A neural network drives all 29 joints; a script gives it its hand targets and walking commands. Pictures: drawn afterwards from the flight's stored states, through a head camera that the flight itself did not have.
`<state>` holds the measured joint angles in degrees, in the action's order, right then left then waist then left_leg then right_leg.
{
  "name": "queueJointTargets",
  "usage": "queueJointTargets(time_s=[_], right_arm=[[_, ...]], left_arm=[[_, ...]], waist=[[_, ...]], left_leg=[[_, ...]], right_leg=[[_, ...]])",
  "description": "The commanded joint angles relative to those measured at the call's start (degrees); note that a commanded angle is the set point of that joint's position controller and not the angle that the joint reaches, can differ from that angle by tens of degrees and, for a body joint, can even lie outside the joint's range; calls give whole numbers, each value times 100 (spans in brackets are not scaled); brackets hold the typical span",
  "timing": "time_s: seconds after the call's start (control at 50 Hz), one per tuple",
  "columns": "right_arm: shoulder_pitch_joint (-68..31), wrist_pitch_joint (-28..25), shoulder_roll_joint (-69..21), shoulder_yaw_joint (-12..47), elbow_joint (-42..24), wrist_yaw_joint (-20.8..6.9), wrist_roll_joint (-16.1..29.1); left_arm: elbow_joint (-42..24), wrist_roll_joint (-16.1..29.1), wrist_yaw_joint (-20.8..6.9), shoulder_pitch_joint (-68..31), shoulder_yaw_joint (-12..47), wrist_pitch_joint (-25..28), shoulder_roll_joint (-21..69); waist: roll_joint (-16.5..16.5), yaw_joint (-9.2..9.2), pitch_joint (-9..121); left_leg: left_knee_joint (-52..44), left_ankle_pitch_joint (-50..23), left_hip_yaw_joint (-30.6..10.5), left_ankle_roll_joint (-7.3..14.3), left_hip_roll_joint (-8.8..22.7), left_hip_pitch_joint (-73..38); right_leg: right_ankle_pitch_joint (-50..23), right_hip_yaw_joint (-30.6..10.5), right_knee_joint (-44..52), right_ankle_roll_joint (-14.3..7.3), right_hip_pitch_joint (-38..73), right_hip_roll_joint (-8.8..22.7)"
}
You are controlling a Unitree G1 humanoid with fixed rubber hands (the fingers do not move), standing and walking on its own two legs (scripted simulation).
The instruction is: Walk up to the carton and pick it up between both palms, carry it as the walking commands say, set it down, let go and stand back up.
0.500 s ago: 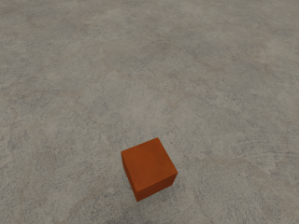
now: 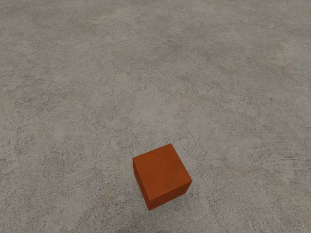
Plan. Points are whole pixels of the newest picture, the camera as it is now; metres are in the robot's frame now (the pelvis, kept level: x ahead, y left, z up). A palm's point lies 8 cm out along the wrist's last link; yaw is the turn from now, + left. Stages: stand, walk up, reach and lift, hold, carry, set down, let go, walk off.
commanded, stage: walk up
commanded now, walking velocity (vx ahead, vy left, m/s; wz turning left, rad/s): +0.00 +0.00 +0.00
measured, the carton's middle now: (160, 176) +0.51 -0.03 -0.65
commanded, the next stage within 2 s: none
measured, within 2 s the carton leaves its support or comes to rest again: neither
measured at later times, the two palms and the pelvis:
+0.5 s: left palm out of the picture +0.02 +0.24 -0.12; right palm out of the picture +0.04 -0.26 -0.13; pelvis -0.01 -0.02 +0.01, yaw +0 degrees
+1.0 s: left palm out of the picture +0.02 +0.29 -0.14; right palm out of the picture +0.05 -0.21 -0.11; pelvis +0.01 +0.04 +0.01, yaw +3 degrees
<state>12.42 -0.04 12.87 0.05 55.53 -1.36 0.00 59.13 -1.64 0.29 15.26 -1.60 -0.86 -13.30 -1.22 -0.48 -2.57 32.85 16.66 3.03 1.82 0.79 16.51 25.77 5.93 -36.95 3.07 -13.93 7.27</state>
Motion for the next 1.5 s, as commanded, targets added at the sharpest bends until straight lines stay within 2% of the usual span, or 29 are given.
queueJointTargets(time_s=[0.0,0.06,0.22,0.34,0.36,0.38,0.4,0.44,0.46,0.5,0.54,0.62,0.64,0.66,0.68,0.72,0.82,0.9,0.92,0.94,0.96,1.02,1.12,1.22,1.28,1.3,1.32,1.4,1.48], right_arm=[[404,-286,706,-156,39,290,2],[587,-202,650,-165,102,334,7],[146,49,629,-254,-114,353,-69],[339,74,454,-235,-120,267,-103],[-114,221,745,-460,-268,192,-95],[-162,259,526,-315,-344,210,-130],[-220,357,666,-469,-388,136,-198],[-13,376,597,-403,-266,72,-222],[-76,394,581,-385,-217,51,-203],[-60,315,356,-240,-176,-29,-208],[6,246,177,-135,-97,-55,-163],[431,107,245,-125,46,82,-136],[655,11,450,-208,133,129,-122],[712,-82,1062,-358,56,158,-153],[751,-97,1203,-383,12,198,-144],[321,-96,939,-293,-73,272,-99],[591,-146,622,-163,78,344,-24],[586,-107,615,-189,69,356,-44],[885,-29,960,-351,109,364,-137],[2157,80,1611,-710,439,534,-211],[2216,131,1782,-761,401,585,-204],[860,149,1404,-653,-106,546,-201],[1409,68,1432,-702,-146,481,-238],[812,193,1493,-766,-425,501,-255],[532,191,1129,-619,-522,521,-213],[733,191,597,-456,-577,517,-206],[691,229,446,-391,-609,543,-212],[673,226,510,-518,-304,350,-223],[748,394,450,-465,6,287,-195]], left_arm=[[-285,193,72,48,-113,-63,-325],[-157,168,83,92,-117,-175,-261],[-245,109,119,16,-93,-144,-196],[-192,4,173,-10,-92,46,-703],[-141,-43,264,637,-228,-1,-1246],[-175,-84,276,512,-238,13,-1216],[-176,-70,361,676,-294,-38,-1390],[-279,-23,354,346,-318,-35,-1200],[-361,-5,377,76,-273,-44,-1122],[-337,-22,243,37,-276,36,-956],[-317,-46,147,30,-304,59,-922],[-405,1,140,-303,-336,-55,-1011],[-369,47,149,-157,-277,-107,-730],[-474,53,142,-29,-157,-142,-363],[-463,96,164,91,-115,-241,-234],[-290,147,125,153,-142,-324,-358],[-128,124,74,170,-137,-229,-261],[-188,104,99,61,-99,-216,-229],[-398,-8,76,-237,-77,-226,-397],[-431,-75,-58,-583,-333,-412,-777],[-602,-117,-113,-711,-341,-466,-827],[-660,-148,-158,-551,-178,-374,-728],[-975,-50,-196,-828,-152,-320,-603],[-1063,10,-250,-548,-70,-306,-525],[-695,-4,-166,533,-156,-190,-670],[-578,-41,-108,929,-321,-116,-1169],[-615,-33,-89,826,-340,-122,-1462],[-617,89,133,106,-52,24,-842],[-442,193,232,580,-23,180,-752]], waist=[[978,76,438],[963,102,572],[728,-82,14],[-610,-51,325],[-502,-417,93],[-1110,-434,-11],[-621,-379,-29],[-515,-242,-1],[-525,-103,-292],[-956,-77,-183],[-1414,-76,-44],[-1217,254,270],[-615,281,335],[1223,214,404],[1453,121,332],[1124,36,18],[898,122,351],[923,197,380],[1013,250,379],[76,527,292],[-12,459,235],[601,211,-550],[1168,408,-2],[1710,217,-215],[998,-370,349],[-1291,-553,443],[-1759,-433,249],[-189,174,498],[-458,165,699]], left_leg=[[-1045,-6526,-1227,468,1436,-1542],[-1075,-6179,-1125,456,1343,-1662],[-1448,-1939,-1081,449,953,-338],[-628,-838,-235,-63,207,-247],[623,-121,5,-308,-219,1075],[1355,1127,-196,-255,-25,1247],[2322,1398,-507,-367,-47,1686],[2816,1089,-514,-290,152,1681],[2946,930,-506,-352,111,1610],[2173,475,-300,-276,168,1346],[1384,510,13,-293,67,835],[-598,-280,404,-283,-201,-231],[-1043,-1057,-9,-164,150,-556],[-1467,-2675,-1899,132,1366,-691],[-1836,-2859,-2817,320,1925,-652],[-2068,-1540,-2101,177,1563,-161],[-1729,-3172,-1695,232,1221,-1082],[-1693,-3075,-1553,490,1196,-1187],[-1700,-2897,-1981,442,1421,-1260],[-1899,-989,-4091,516,2287,-1852],[-2124,239,-4472,731,2499,-1724],[-2511,1420,-3196,629,1905,-607],[-2106,-456,-2775,621,1747,-838],[-1950,12,-2375,556,1620,139],[-964,52,-1747,128,892,1030],[841,1412,-785,-90,-40,1624],[2066,2120,-567,-216,-106,1905],[3428,737,-746,-326,156,1735],[3375,427,-645,-472,107,1488]], right_leg=[[260,-490,-560,-143,-657,-366],[56,-405,-455,-104,-503,-460],[-1276,-115,1201,-131,274,-463],[-2281,-689,1726,-468,541,644],[-2716,-1858,1949,-917,1191,1675],[-2767,-1866,2088,-1167,804,1855],[-3118,-2322,2109,-1276,842,2312],[-1643,-1846,2311,-1327,714,2046],[-2087,-1593,2222,-1235,312,1903],[-121,-1084,2584,-950,186,1382],[185,-710,2564,-883,85,1157],[-2145,-67,1084,-673,322,874],[-1862,235,339,-483,252,447],[141,299,-581,-221,-506,-262],[927,-484,-770,-168,-832,-495],[353,-805,-656,-244,-423,-305],[-126,-667,-370,-147,-337,-487],[-111,-571,14,-119,-328,-494],[19,-207,-433,51,-895,-539],[196,-436,-2041,155,-1925,-682],[61,-828,-2353,105,-2308,-535],[-762,-862,-2089,50,-2286,-225],[-564,-575,-1307,181,-1835,-344],[-144,-496,-83,34,-746,-315],[-1153,-513,1631,-67,1451,-258],[-740,-1617,2660,-189,1604,894],[-718,-2110,2621,-344,969,1481],[-3487,-1139,1749,-306,1055,933],[-5589,-986,1470,117,1534,961]])
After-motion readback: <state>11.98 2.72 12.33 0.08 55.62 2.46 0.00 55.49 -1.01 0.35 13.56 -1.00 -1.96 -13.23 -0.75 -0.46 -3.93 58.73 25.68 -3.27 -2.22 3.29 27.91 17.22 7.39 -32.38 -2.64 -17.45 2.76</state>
